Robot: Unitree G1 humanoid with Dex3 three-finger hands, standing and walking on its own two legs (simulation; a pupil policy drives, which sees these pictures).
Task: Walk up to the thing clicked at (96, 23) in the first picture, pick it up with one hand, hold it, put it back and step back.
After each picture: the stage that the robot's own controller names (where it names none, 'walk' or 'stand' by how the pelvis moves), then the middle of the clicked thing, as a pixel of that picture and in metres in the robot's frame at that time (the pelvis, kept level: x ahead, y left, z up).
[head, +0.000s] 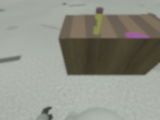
stand; (97, 22) +0.90 +0.00 +0.13
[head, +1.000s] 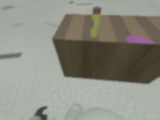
rise first; (95, 23) +0.81 +0.05 +0.16
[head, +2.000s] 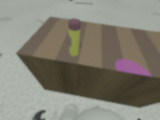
walk; (74, 39) +0.49 +0.17 +0.16
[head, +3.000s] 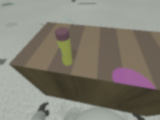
stand; (65, 49) +0.40 +0.20 +0.16
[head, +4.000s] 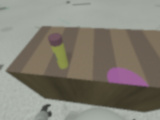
stand; (59, 53) +0.39 +0.23 +0.14
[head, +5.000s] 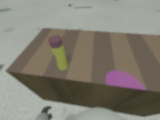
stand; (59, 55) +0.39 +0.23 +0.13
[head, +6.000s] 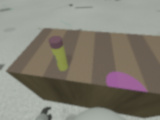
stand; (60, 55) +0.38 +0.23 +0.13
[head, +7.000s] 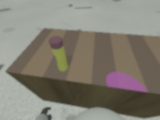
rise first; (60, 56) +0.38 +0.23 +0.13
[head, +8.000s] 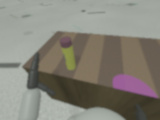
rise first; (68, 55) +0.40 +0.21 +0.13
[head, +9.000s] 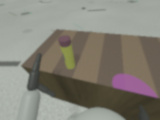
go down; (68, 54) +0.40 +0.22 +0.13
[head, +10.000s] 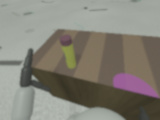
go down; (69, 53) +0.41 +0.22 +0.14
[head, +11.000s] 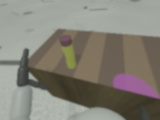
go down; (69, 53) +0.40 +0.21 +0.13
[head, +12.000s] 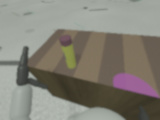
go down; (69, 53) +0.41 +0.22 +0.14
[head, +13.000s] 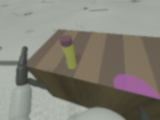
go down; (69, 54) +0.40 +0.21 +0.13
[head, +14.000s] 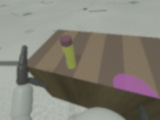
go down; (69, 54) +0.40 +0.21 +0.13
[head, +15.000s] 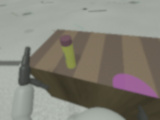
go down; (68, 53) +0.41 +0.22 +0.14
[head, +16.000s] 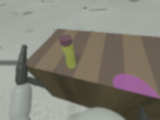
go down; (69, 53) +0.40 +0.22 +0.13
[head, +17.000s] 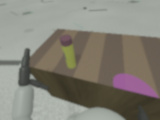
go down; (69, 53) +0.41 +0.22 +0.13
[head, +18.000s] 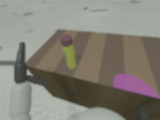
go down; (69, 53) +0.41 +0.21 +0.13
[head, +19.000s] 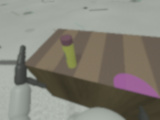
go down; (69, 53) +0.41 +0.21 +0.13
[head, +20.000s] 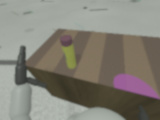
go down; (69, 53) +0.40 +0.21 +0.13
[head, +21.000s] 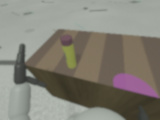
go down; (69, 53) +0.41 +0.21 +0.13
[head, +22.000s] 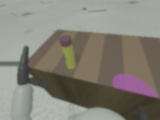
go down; (68, 54) +0.40 +0.21 +0.13
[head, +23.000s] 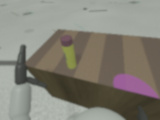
go down; (69, 53) +0.41 +0.21 +0.14
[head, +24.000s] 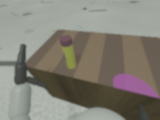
go down; (69, 54) +0.40 +0.21 +0.13
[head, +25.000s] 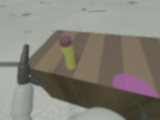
go down; (68, 54) +0.40 +0.21 +0.13
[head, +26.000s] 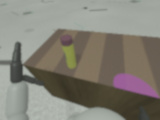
go down; (69, 53) +0.41 +0.21 +0.13
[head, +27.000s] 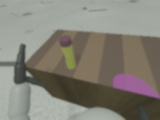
go down; (68, 54) +0.40 +0.21 +0.13
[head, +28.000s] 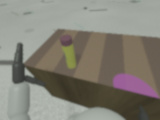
go down; (69, 53) +0.41 +0.21 +0.13
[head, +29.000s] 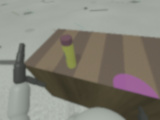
go down; (69, 53) +0.41 +0.22 +0.14
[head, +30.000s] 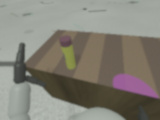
go down; (68, 54) +0.40 +0.21 +0.13
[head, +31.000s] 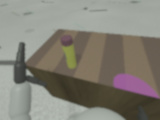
go down; (69, 53) +0.41 +0.21 +0.14
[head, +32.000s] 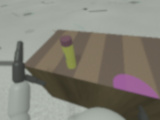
go down; (69, 54) +0.40 +0.21 +0.13
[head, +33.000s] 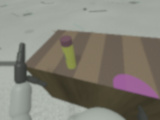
go down; (69, 54) +0.40 +0.21 +0.13
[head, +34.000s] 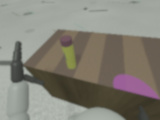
go down; (69, 54) +0.40 +0.21 +0.13
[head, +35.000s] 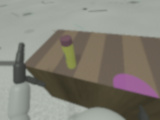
go down; (69, 54) +0.41 +0.21 +0.13
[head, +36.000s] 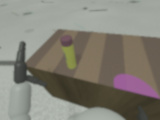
go down; (69, 54) +0.40 +0.21 +0.14
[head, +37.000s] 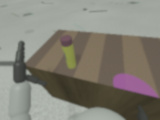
go down; (69, 53) +0.41 +0.21 +0.14
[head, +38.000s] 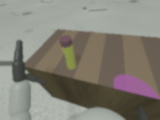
go down; (69, 54) +0.40 +0.21 +0.13
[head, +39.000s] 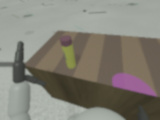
go down; (69, 53) +0.41 +0.22 +0.13
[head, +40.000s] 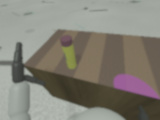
go down; (69, 54) +0.40 +0.21 +0.13
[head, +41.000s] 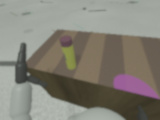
go down; (69, 54) +0.40 +0.21 +0.13
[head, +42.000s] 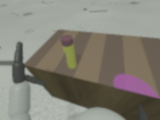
go down; (69, 53) +0.41 +0.21 +0.13
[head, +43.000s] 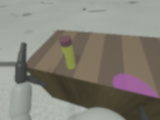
go down; (68, 54) +0.40 +0.22 +0.14
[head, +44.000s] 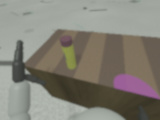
go down; (69, 54) +0.40 +0.21 +0.13
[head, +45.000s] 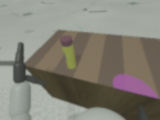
go down; (69, 54) +0.40 +0.21 +0.13
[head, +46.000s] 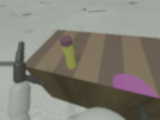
go down; (69, 54) +0.40 +0.21 +0.13
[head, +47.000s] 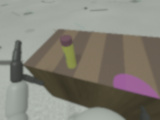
go down; (69, 53) +0.41 +0.21 +0.13
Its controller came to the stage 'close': no
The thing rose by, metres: 0.00
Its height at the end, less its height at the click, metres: +0.00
